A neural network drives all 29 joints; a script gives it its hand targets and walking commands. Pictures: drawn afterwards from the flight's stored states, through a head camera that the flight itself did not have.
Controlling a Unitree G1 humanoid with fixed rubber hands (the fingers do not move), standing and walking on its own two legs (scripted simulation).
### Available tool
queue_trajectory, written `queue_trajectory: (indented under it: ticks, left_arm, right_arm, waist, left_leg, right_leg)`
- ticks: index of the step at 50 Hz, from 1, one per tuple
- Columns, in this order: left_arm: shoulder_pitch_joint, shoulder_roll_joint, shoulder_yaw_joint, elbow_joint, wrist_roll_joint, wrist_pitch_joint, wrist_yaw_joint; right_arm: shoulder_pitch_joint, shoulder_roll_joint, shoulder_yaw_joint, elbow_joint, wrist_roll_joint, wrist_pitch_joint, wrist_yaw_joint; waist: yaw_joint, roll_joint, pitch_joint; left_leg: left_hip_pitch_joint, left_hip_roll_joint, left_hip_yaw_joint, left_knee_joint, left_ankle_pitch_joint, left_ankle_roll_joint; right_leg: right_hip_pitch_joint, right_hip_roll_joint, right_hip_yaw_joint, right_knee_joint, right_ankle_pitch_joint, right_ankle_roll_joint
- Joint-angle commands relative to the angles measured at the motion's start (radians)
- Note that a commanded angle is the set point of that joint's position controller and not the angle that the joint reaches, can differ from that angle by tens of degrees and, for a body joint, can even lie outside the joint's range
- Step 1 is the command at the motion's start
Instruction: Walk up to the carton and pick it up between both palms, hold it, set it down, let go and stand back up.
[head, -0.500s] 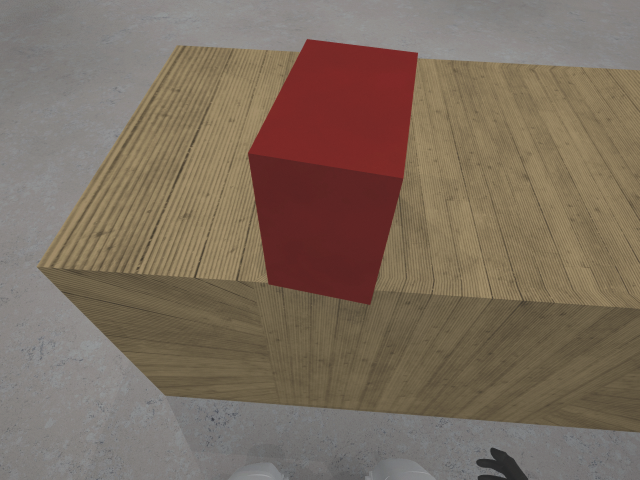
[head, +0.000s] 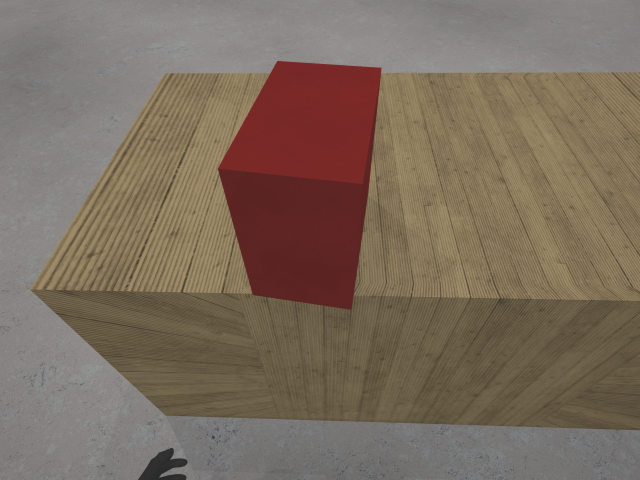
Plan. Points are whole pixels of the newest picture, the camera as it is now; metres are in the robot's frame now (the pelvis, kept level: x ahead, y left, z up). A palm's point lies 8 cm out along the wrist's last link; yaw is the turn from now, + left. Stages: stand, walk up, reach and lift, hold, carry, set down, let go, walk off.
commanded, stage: walk up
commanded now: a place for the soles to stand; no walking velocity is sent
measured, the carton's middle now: (314, 186) +0.51 +0.02 +0.07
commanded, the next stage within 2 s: none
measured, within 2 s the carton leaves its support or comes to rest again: neither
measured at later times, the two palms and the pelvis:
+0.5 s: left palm out of the picture +0.01 +0.39 -0.14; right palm out of the picture +0.12 -0.18 -0.13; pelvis +0.03 +0.10 -0.03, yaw -4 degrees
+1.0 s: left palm (114, 402) +0.25 +0.33 -0.12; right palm out of the picture +0.02 -0.13 -0.13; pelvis +0.05 +0.13 -0.02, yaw -15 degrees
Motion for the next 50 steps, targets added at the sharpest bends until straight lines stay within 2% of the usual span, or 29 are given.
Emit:
queue_trajectory:
  ticks: [1, 7, 8, 9, 10, 11, 15, 19, 20, 21, 22, 23, 24, 25, 26, 27, 29, 31, 34, 36, 39, 41, 42, 45, 46, 47, 48, 49, 50]
  left_arm:
    - [0.061, 0.137, 0.027, -0.054, 0.009, -0.018, 0.005]
    - [0.061, 0.149, 0.029, -0.046, 0.004, -0.031, 0.004]
    - [0.248, 0.173, 0.060, -0.030, 0.052, -0.040, 0.033]
    - [0.312, 0.251, 0.090, -0.008, 0.062, -0.040, 0.051]
    - [0.326, 0.284, 0.105, 0.000, 0.070, -0.037, 0.067]
    - [0.311, 0.286, 0.101, -0.006, 0.085, -0.036, 0.080]
    - [0.193, 0.227, 0.106, -0.061, 0.085, -0.051, 0.085]
    - [0.120, 0.237, 0.108, -0.118, 0.079, -0.049, 0.060]
    - [0.090, 0.240, 0.108, -0.129, 0.072, -0.043, 0.053]
    - [0.044, 0.231, 0.105, -0.153, 0.072, -0.030, 0.045]
    - [0.081, 0.167, 0.084, -0.160, 0.068, -0.019, 0.035]
    - [0.124, 0.074, 0.054, -0.186, 0.064, -0.019, 0.029]
    - [0.211, 0.027, 0.043, -0.212, 0.048, -0.015, 0.032]
    - [0.256, 0.093, 0.065, -0.194, 0.034, 0.005, 0.045]
    - [0.251, 0.152, 0.084, -0.186, 0.040, 0.017, 0.050]
    - [0.242, 0.180, 0.088, -0.171, 0.040, 0.022, 0.047]
    - [0.293, 0.162, 0.090, -0.135, 0.032, 0.020, 0.044]
    - [0.280, 0.143, 0.085, -0.137, 0.037, 0.026, 0.035]
    - [0.188, 0.136, 0.074, -0.159, 0.036, 0.037, 0.026]
    - [0.138, 0.114, 0.068, -0.171, 0.042, 0.038, 0.020]
    - [0.060, 0.103, 0.062, -0.186, 0.043, 0.034, 0.008]
    - [0.037, 0.088, 0.061, -0.187, 0.041, 0.025, 0.000]
    - [0.046, 0.085, 0.065, -0.179, 0.031, 0.024, -0.006]
    - [0.110, 0.105, 0.069, -0.148, 0.028, 0.002, -0.013]
    - [0.117, 0.147, 0.080, -0.140, 0.030, -0.004, -0.011]
    - [0.083, 0.210, 0.096, -0.151, 0.034, -0.004, -0.006]
    - [0.031, 0.232, 0.094, -0.154, 0.014, 0.002, -0.001]
    - [-0.026, 0.216, 0.090, -0.154, 0.008, 0.006, 0.005]
    - [-0.078, 0.193, 0.081, -0.149, 0.003, 0.009, 0.003]
  right_arm:
    - [0.012, -0.164, -0.036, -0.090, 0.005, -0.023, -0.004]
    - [0.018, -0.149, -0.035, -0.090, 0.003, -0.030, 0.001]
    - [-0.027, -0.215, -0.065, -0.147, -0.061, -0.009, 0.024]
    - [-0.059, -0.169, -0.069, -0.174, -0.081, 0.008, 0.033]
    - [-0.071, -0.156, -0.070, -0.192, -0.098, 0.023, 0.037]
    - [-0.057, -0.140, -0.070, -0.196, -0.096, 0.036, 0.039]
    - [-0.044, -0.140, -0.079, -0.248, -0.081, 0.045, 0.053]
    - [-0.021, -0.123, -0.078, -0.287, -0.054, 0.037, 0.061]
    - [0.029, -0.131, -0.084, -0.266, -0.048, 0.029, 0.058]
    - [0.144, -0.136, -0.094, -0.228, -0.036, 0.021, 0.052]
    - [0.232, -0.184, -0.104, -0.193, -0.039, 0.009, 0.040]
    - [0.273, -0.252, -0.121, -0.190, -0.050, -0.002, 0.026]
    - [0.191, -0.325, -0.121, -0.232, -0.056, -0.003, 0.010]
    - [0.070, -0.363, -0.123, -0.249, -0.034, 0.004, -0.002]
    - [-0.017, -0.336, -0.114, -0.266, -0.021, 0.005, -0.009]
    - [-0.051, -0.285, -0.090, -0.264, -0.023, 0.002, -0.011]
    - [-0.051, -0.239, -0.074, -0.264, -0.036, 0.004, -0.019]
    - [-0.038, -0.207, -0.061, -0.243, -0.037, 0.000, -0.019]
    - [0.012, -0.194, -0.043, -0.223, -0.030, -0.018, -0.029]
    - [0.087, -0.195, -0.041, -0.200, -0.038, -0.027, -0.036]
    - [0.112, -0.206, -0.040, -0.206, -0.034, -0.028, -0.043]
    - [0.094, -0.215, -0.040, -0.223, -0.030, -0.026, -0.039]
    - [0.049, -0.231, -0.041, -0.234, -0.028, -0.023, -0.036]
    - [-0.031, -0.212, -0.028, -0.271, -0.008, -0.013, -0.018]
    - [0.004, -0.190, -0.021, -0.278, -0.003, -0.013, -0.010]
    - [0.052, -0.148, -0.011, -0.284, 0.009, -0.011, -0.005]
    - [0.073, -0.151, -0.013, -0.273, 0.011, 0.005, -0.008]
    - [0.095, -0.143, -0.019, -0.262, 0.007, 0.015, -0.009]
    - [0.096, -0.154, -0.029, -0.247, -0.002, 0.012, -0.008]
  waist:
    - [0.024, 0.049, -0.023]
    - [0.021, 0.038, -0.019]
    - [0.060, 0.098, -0.039]
    - [0.088, 0.014, 0.032]
    - [0.111, -0.032, 0.094]
    - [0.090, -0.055, 0.147]
    - [0.027, -0.123, 0.120]
    - [0.009, -0.311, 0.049]
    - [-0.013, -0.286, 0.017]
    - [-0.072, -0.247, -0.029]
    - [-0.103, -0.106, -0.081]
    - [-0.125, 0.117, -0.105]
    - [-0.053, 0.292, -0.089]
    - [-0.015, 0.255, -0.060]
    - [0.005, 0.225, 0.008]
    - [0.007, 0.165, 0.059]
    - [0.027, 0.129, 0.023]
    - [0.030, 0.132, 0.028]
    - [0.013, 0.118, 0.079]
    - [-0.014, 0.118, 0.074]
    - [-0.023, 0.126, 0.003]
    - [-0.017, 0.145, -0.014]
    - [0.007, 0.186, -0.023]
    - [0.079, 0.119, -0.067]
    - [0.076, 0.022, -0.120]
    - [0.059, -0.109, -0.140]
    - [0.038, -0.117, -0.127]
    - [0.019, -0.131, -0.074]
    - [-0.003, -0.119, 0.005]
  left_leg:
    - [-0.004, 0.096, -0.158, -0.191, -0.029, 0.037]
    - [0.013, 0.081, -0.137, -0.157, 0.079, 0.029]
    - [-0.052, 0.035, -0.023, 0.020, -0.128, 0.028]
    - [-0.217, 0.010, 0.012, 0.155, -0.212, 0.005]
    - [-0.354, 0.016, -0.003, 0.294, -0.303, -0.009]
    - [-0.446, 0.051, -0.041, 0.391, -0.304, -0.011]
    - [-0.370, 0.116, -0.095, 0.462, -0.135, -0.016]
    - [-0.139, 0.112, -0.064, 0.286, -0.179, -0.014]
    - [0.001, 0.089, -0.030, 0.203, -0.164, 0.000]
    - [0.189, 0.057, 0.013, 0.109, -0.072, 0.006]
    - [0.326, 0.028, 0.023, 0.062, -0.025, 0.008]
    - [0.334, 0.134, -0.100, -0.038, -0.026, 0.027]
    - [0.218, 0.371, -0.453, -0.202, -0.045, 0.116]
    - [0.040, 0.461, -0.628, -0.317, -0.313, 0.211]
    - [-0.064, 0.486, -0.649, -0.356, -0.424, 0.265]
    - [-0.068, 0.439, -0.552, -0.318, -0.261, 0.268]
    - [-0.011, 0.367, -0.314, -0.189, -0.005, 0.214]
    - [-0.036, 0.353, -0.282, -0.181, 0.034, 0.218]
    - [0.029, 0.390, -0.279, -0.161, 0.251, 0.235]
    - [0.115, 0.416, -0.295, -0.134, 0.410, 0.216]
    - [0.202, 0.393, -0.222, -0.105, 0.547, 0.179]
    - [0.147, 0.357, -0.152, -0.091, 0.512, 0.163]
    - [0.091, 0.354, -0.106, -0.091, 0.490, 0.155]
    - [-0.117, 0.270, 0.027, 0.005, 0.269, 0.082]
    - [-0.167, 0.243, 0.059, 0.064, 0.116, 0.043]
    - [-0.173, 0.162, 0.093, 0.159, -0.086, -0.001]
    - [-0.068, 0.074, 0.097, 0.191, -0.311, -0.010]
    - [0.025, 0.078, 0.047, 0.167, -0.329, 0.000]
    - [0.054, 0.092, 0.044, 0.088, -0.271, -0.003]
  right_leg:
    - [-0.003, -0.057, 0.076, -0.144, 0.034, -0.061]
    - [-0.004, -0.072, 0.070, -0.172, 0.073, -0.060]
    - [0.063, -0.150, 0.242, -0.213, -0.161, -0.127]
    - [0.087, -0.257, 0.421, -0.290, -0.328, -0.198]
    - [0.111, -0.347, 0.549, -0.341, -0.375, -0.254]
    - [0.092, -0.390, 0.591, -0.368, -0.370, -0.287]
    - [-0.018, -0.286, 0.435, -0.325, -0.182, -0.244]
    - [-0.139, -0.198, 0.290, -0.212, -0.080, -0.219]
    - [-0.217, -0.163, 0.235, -0.146, -0.092, -0.195]
    - [-0.327, -0.118, 0.158, -0.006, -0.097, -0.158]
    - [-0.384, -0.024, 0.111, 0.195, -0.122, -0.121]
    - [-0.429, 0.062, 0.059, 0.404, -0.269, -0.071]
    - [-0.469, 0.098, 0.062, 0.577, -0.428, -0.020]
    - [-0.410, 0.064, 0.106, 0.672, -0.412, -0.016]
    - [-0.367, 0.022, 0.105, 0.730, -0.356, -0.015]
    - [-0.349, 0.010, 0.112, 0.728, -0.318, -0.011]
    - [-0.328, -0.004, 0.101, 0.691, -0.248, -0.005]
    - [-0.285, 0.005, 0.077, 0.667, -0.229, 0.001]
    - [-0.342, 0.004, 0.081, 0.585, -0.204, 0.000]
    - [-0.380, -0.007, 0.069, 0.484, -0.210, -0.011]
    - [-0.338, 0.002, 0.043, 0.370, -0.204, -0.022]
    - [-0.250, 0.004, 0.018, 0.279, -0.176, -0.038]
    - [-0.176, 0.010, 0.007, 0.242, -0.138, -0.035]
    - [0.118, 0.018, 0.002, -0.009, 0.213, -0.083]
    - [0.196, -0.041, 0.107, -0.033, 0.232, -0.117]
    - [0.167, -0.168, 0.318, -0.099, 0.177, -0.185]
    - [-0.015, -0.235, 0.410, -0.162, -0.002, -0.280]
    - [-0.160, -0.224, 0.407, -0.204, -0.169, -0.286]
    - [-0.255, -0.178, 0.340, -0.219, -0.247, -0.240]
